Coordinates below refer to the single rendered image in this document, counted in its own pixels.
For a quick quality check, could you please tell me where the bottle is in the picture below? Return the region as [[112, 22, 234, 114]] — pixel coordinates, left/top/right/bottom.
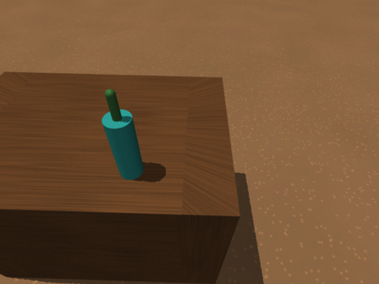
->
[[102, 89, 144, 180]]

